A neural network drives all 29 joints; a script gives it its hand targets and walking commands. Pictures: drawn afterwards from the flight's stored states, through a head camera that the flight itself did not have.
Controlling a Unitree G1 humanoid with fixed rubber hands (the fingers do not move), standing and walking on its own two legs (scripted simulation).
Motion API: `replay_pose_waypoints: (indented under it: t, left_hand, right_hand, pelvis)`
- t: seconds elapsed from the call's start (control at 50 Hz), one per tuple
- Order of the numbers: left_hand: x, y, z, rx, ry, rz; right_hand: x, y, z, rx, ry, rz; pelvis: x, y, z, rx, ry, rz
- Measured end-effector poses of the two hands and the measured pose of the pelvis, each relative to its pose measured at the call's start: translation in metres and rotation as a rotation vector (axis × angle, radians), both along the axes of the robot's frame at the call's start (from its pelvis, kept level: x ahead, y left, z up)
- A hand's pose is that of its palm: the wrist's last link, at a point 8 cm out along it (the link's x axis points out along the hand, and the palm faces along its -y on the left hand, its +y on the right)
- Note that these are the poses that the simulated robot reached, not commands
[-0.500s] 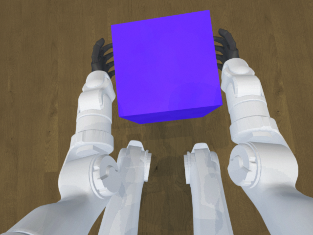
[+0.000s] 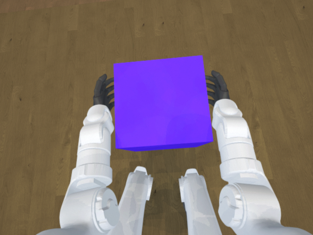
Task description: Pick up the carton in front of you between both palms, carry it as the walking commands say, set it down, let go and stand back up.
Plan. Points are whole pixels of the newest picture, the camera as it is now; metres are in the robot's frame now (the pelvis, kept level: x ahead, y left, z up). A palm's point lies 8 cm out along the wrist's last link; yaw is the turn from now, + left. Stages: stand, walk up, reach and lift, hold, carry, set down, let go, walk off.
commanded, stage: reach and lift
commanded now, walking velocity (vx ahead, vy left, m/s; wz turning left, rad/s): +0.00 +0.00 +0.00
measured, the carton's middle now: (162, 112) +0.43 +0.02 -0.12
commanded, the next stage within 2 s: hold in 1.88 s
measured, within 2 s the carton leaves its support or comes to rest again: neither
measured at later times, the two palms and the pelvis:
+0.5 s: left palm (73, 90) +0.39 +0.16 +0.11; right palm (248, 92) +0.40 -0.14 +0.10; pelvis +0.06 +0.01 +0.14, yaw -1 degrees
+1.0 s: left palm (23, 75) +0.36 +0.16 +0.23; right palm (308, 88) +0.35 -0.14 +0.22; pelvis +0.08 +0.01 +0.21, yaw +1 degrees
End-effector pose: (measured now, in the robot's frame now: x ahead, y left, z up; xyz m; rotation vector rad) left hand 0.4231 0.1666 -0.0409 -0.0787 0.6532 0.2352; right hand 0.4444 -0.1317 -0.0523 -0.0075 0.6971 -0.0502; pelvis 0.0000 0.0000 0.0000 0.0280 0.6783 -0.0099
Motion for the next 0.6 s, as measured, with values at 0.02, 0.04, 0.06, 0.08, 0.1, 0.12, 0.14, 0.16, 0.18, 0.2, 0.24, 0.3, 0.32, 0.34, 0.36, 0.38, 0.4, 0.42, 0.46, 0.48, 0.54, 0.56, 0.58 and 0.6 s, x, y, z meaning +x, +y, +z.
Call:
replay_pose_waypoints:
  t: [0.02,0.04,0.06,0.08,0.1,0.12,0.14,0.16,0.18,0.2,0.24,0.3,0.32,0.34,0.36,0.38,0.4,0.42,0.46,0.48,0.54,0.56,0.58,0.6]
  left_hand:
    - [-0.003,0.001,0.008,0.004,0.000,-0.003]
    - [-0.005,0.002,0.015,0.006,0.004,-0.006]
    - [-0.007,0.003,0.022,0.008,0.012,-0.009]
    - [-0.008,0.004,0.028,0.011,0.023,-0.015]
    - [-0.010,0.005,0.034,0.004,0.031,-0.016]
    - [-0.012,0.005,0.039,-0.001,0.037,-0.017]
    - [-0.013,0.005,0.046,-0.004,0.037,-0.020]
    - [-0.014,0.004,0.053,-0.006,0.034,-0.024]
    - [-0.015,0.004,0.061,-0.010,0.028,-0.027]
    - [-0.015,0.003,0.068,-0.011,0.021,-0.031]
    - [-0.016,0.001,0.082,-0.010,0.011,-0.033]
    - [-0.018,-0.002,0.102,-0.017,0.003,-0.037]
    - [-0.019,-0.004,0.107,-0.016,0.007,-0.044]
    - [-0.019,-0.005,0.112,-0.015,0.011,-0.049]
    - [-0.021,-0.005,0.117,-0.013,0.018,-0.053]
    - [-0.023,-0.005,0.121,-0.011,0.026,-0.055]
    - [-0.025,-0.005,0.126,-0.011,0.031,-0.055]
    - [-0.027,-0.005,0.130,-0.010,0.033,-0.054]
    - [-0.029,-0.004,0.139,-0.005,0.034,-0.052]
    - [-0.029,-0.003,0.145,-0.002,0.032,-0.054]
    - [-0.027,-0.002,0.167,0.006,0.006,-0.065]
    - [-0.027,-0.002,0.174,0.005,-0.002,-0.066]
    - [-0.028,-0.002,0.181,0.003,-0.006,-0.067]
    - [-0.030,-0.002,0.189,0.002,-0.009,-0.068]
  right_hand:
    - [-0.002,0.001,0.008,0.004,0.000,-0.004]
    - [-0.005,0.002,0.015,0.006,0.004,-0.006]
    - [-0.008,0.003,0.022,0.006,0.013,-0.009]
    - [-0.011,0.004,0.028,0.009,0.023,-0.015]
    - [-0.013,0.005,0.035,0.003,0.031,-0.016]
    - [-0.016,0.005,0.041,-0.001,0.037,-0.019]
    - [-0.018,0.004,0.048,0.002,0.038,-0.026]
    - [-0.021,0.004,0.055,0.001,0.035,-0.030]
    - [-0.024,0.003,0.062,0.002,0.028,-0.037]
    - [-0.026,0.002,0.069,0.003,0.022,-0.042]
    - [-0.029,0.000,0.083,0.004,0.010,-0.049]
    - [-0.033,-0.003,0.102,0.012,0.004,-0.061]
    - [-0.036,-0.005,0.107,0.010,0.007,-0.066]
    - [-0.038,-0.006,0.113,0.005,0.011,-0.067]
    - [-0.040,-0.006,0.117,0.005,0.018,-0.069]
    - [-0.042,-0.007,0.121,0.005,0.025,-0.069]
    - [-0.044,-0.007,0.126,0.000,0.029,-0.065]
    - [-0.045,-0.007,0.132,-0.003,0.031,-0.062]
    - [-0.045,-0.005,0.141,0.001,0.033,-0.059]
    - [-0.045,-0.004,0.147,-0.002,0.030,-0.056]
    - [-0.045,-0.003,0.167,-0.001,0.004,-0.062]
    - [-0.046,-0.003,0.175,0.001,-0.004,-0.066]
    - [-0.048,-0.003,0.182,0.005,-0.008,-0.072]
    - [-0.050,-0.004,0.189,0.009,-0.011,-0.076]
  pelvis:
    - [0.003,0.000,0.007,-0.002,-0.011,0.001]
    - [0.005,0.001,0.013,-0.003,-0.025,0.000]
    - [0.007,0.001,0.020,-0.004,-0.041,0.001]
    - [0.009,0.002,0.026,-0.006,-0.055,0.002]
    - [0.011,0.002,0.033,-0.007,-0.070,0.004]
    - [0.013,0.002,0.039,-0.008,-0.083,0.006]
    - [0.015,0.003,0.046,-0.012,-0.093,0.009]
    - [0.017,0.004,0.052,-0.016,-0.102,0.013]
    - [0.020,0.005,0.058,-0.019,-0.108,0.016]
    - [0.023,0.006,0.064,-0.022,-0.117,0.019]
    - [0.028,0.008,0.074,-0.023,-0.140,0.018]
    - [0.035,0.010,0.090,-0.024,-0.180,0.018]
    - [0.037,0.011,0.096,-0.025,-0.193,0.019]
    - [0.039,0.011,0.101,-0.025,-0.207,0.014]
    - [0.042,0.012,0.106,-0.024,-0.222,0.007]
    - [0.044,0.012,0.112,-0.023,-0.235,0.004]
    - [0.047,0.013,0.117,-0.022,-0.249,0.003]
    - [0.049,0.013,0.122,-0.023,-0.263,0.002]
    - [0.054,0.013,0.131,-0.024,-0.289,0.000]
    - [0.056,0.014,0.135,-0.026,-0.301,0.000]
    - [0.064,0.014,0.148,-0.031,-0.340,0.003]
    - [0.067,0.014,0.153,-0.031,-0.354,0.007]
    - [0.070,0.014,0.158,-0.030,-0.373,0.008]
    - [0.073,0.014,0.163,-0.032,-0.391,0.008]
